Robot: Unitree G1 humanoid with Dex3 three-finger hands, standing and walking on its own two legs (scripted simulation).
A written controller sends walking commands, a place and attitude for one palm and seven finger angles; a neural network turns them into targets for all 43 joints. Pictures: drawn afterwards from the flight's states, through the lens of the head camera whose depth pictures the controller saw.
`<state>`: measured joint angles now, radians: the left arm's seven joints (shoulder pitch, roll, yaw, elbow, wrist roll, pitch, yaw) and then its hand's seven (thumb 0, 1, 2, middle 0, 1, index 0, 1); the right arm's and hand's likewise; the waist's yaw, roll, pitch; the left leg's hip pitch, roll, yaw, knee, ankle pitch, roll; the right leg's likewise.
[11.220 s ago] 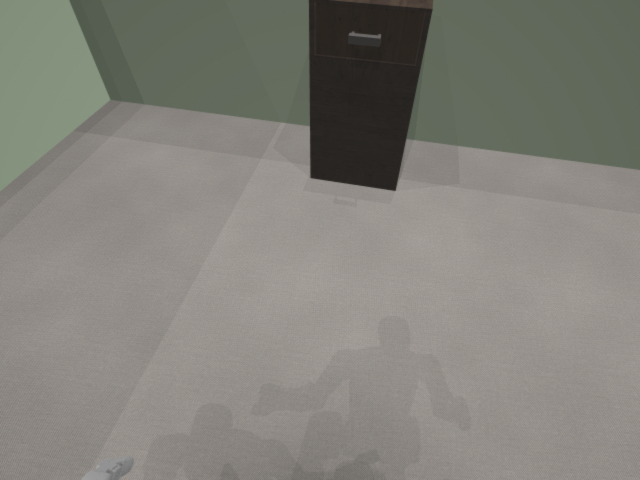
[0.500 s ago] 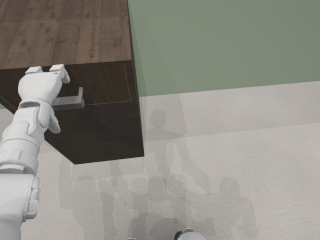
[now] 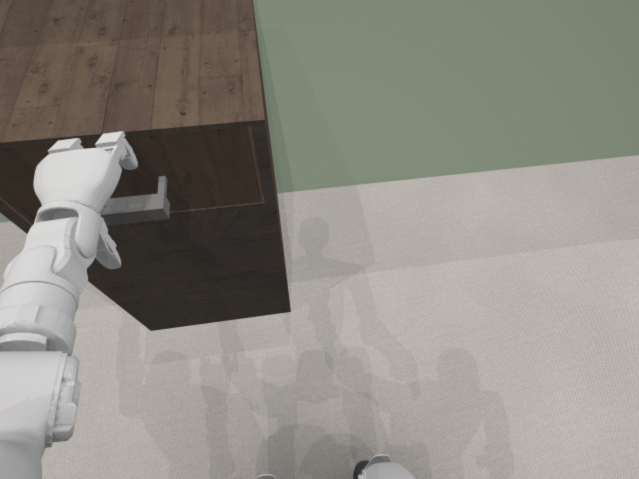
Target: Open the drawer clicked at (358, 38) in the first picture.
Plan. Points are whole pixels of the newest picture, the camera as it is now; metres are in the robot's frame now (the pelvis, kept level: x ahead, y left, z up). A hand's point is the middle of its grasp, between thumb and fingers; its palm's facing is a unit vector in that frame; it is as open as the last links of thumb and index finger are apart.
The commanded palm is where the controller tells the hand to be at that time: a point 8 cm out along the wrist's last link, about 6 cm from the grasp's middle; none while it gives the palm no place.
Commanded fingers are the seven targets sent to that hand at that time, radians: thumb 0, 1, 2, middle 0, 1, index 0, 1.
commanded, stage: move the hooked fingers above the handle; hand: left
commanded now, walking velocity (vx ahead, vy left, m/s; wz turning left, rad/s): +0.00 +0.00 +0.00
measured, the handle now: (128, 197) +0.51 +0.28 -0.03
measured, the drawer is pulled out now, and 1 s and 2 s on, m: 0.00 0.00 0.00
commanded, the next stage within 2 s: lower the fingers behind the handle in 0.32 s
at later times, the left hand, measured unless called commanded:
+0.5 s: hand (112, 199) +0.47 +0.27 +0.03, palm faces -0.06 -0.04 -1.00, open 13.7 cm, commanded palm +0.45 +0.26 +0.08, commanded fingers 0.00 -0.50 0.30 -0.30 -1.20 -0.30 -1.20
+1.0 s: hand (111, 227) +0.45 +0.28 -0.01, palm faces -0.09 -0.02 -1.00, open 13.8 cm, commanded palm +0.44 +0.27 +0.05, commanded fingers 0.00 -0.50 0.30 -0.30 -1.20 -0.30 -1.20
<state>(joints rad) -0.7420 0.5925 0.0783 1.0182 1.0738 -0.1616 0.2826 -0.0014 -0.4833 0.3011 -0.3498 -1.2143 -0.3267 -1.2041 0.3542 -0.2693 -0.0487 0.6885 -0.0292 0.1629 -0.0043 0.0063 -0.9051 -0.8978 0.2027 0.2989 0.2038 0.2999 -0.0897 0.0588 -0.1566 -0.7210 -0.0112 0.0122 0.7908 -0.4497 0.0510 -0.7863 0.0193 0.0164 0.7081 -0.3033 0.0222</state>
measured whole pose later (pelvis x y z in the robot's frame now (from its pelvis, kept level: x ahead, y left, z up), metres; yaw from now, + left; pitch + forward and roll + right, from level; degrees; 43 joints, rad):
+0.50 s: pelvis +0.00 +0.00 +0.00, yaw +1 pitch +22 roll -2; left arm -0.77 0.57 0.05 1.03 1.08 -0.14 0.29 0.00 -0.48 0.30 -0.33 -1.21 -0.33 -1.21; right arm 0.35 -0.27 -0.05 0.68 -0.03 0.15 -0.01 0.01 -0.91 -0.90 0.20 0.30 0.20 0.30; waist -0.09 0.05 -0.15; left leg -0.72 -0.01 0.00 0.79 -0.45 0.04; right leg -0.78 0.02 0.01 0.71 -0.31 0.02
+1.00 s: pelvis -0.01 -0.01 -0.01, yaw +1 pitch +24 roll -2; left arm -0.72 0.59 0.07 1.05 1.10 -0.17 0.34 0.00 -0.48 0.30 -0.31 -1.20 -0.32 -1.20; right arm 0.34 -0.28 -0.06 0.70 -0.04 0.15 -0.01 0.01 -0.91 -0.90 0.20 0.30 0.20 0.30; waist -0.09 0.05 -0.16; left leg -0.81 0.00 0.00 0.87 -0.47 0.04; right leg -0.87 0.03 0.00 0.79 -0.33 0.01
